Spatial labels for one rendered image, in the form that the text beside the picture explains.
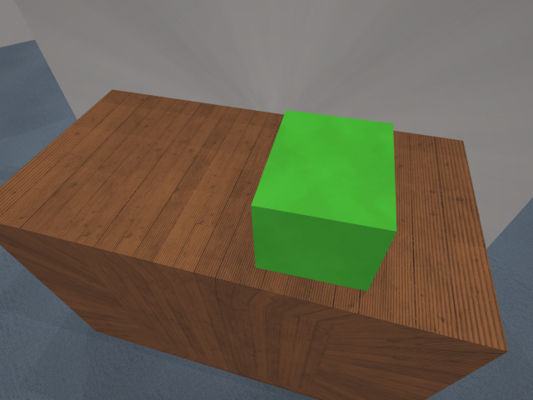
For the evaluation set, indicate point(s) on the pedestal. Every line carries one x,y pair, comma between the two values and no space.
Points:
139,218

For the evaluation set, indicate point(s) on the carton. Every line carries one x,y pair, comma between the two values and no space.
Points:
325,207

